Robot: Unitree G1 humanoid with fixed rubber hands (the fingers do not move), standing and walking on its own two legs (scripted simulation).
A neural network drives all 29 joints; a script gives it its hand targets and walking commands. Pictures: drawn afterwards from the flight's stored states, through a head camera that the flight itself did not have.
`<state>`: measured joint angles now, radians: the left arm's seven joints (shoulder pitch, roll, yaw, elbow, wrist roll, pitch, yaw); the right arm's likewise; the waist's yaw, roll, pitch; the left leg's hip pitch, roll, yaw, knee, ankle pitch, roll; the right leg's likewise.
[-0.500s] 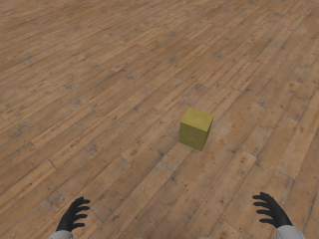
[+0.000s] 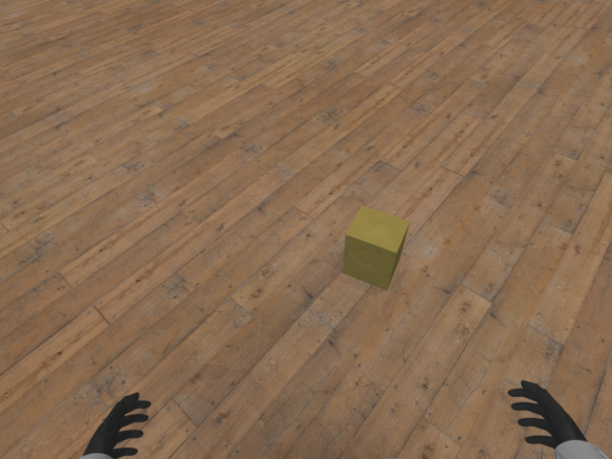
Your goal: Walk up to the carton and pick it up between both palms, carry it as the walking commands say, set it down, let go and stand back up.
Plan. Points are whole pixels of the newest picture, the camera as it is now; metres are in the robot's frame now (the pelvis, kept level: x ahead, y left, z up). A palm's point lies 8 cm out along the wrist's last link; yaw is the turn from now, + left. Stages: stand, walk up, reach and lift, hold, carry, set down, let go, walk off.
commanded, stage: stand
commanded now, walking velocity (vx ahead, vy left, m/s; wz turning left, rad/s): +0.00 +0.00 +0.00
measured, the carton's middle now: (374, 248) +0.87 -0.21 -0.64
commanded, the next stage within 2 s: walk up in 0.98 s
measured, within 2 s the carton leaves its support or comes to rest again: neither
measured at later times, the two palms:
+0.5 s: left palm out of the picture +0.12 +0.31 -0.07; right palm out of the picture +0.12 -0.30 -0.07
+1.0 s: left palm out of the picture +0.10 +0.31 -0.08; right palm out of the picture +0.10 -0.31 -0.08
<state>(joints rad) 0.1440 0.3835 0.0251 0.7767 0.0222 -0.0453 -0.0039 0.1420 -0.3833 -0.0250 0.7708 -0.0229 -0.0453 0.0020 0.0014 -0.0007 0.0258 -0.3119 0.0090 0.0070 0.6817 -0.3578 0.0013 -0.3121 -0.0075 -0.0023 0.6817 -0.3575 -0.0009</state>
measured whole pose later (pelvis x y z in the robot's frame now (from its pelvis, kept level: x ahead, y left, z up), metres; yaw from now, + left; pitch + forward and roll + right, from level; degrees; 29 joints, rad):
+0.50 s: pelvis +0.00 +0.00 +0.02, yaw +0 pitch -2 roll +0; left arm 0.09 0.39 0.00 0.96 0.01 -0.03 -0.01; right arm 0.09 -0.39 -0.01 0.95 -0.01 -0.03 0.00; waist 0.00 0.00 0.04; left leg -0.18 0.01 0.01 0.45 -0.24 0.00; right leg -0.18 -0.01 0.00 0.45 -0.24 0.00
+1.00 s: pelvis +0.00 +0.00 +0.03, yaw +0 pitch -2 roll +0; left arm 0.09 0.39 0.00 1.05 0.01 -0.03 0.00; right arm 0.09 -0.39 -0.01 1.04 -0.01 -0.02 0.00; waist 0.00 0.00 0.04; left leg -0.13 0.01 0.01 0.36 -0.19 0.00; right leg -0.14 -0.01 0.00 0.36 -0.19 0.00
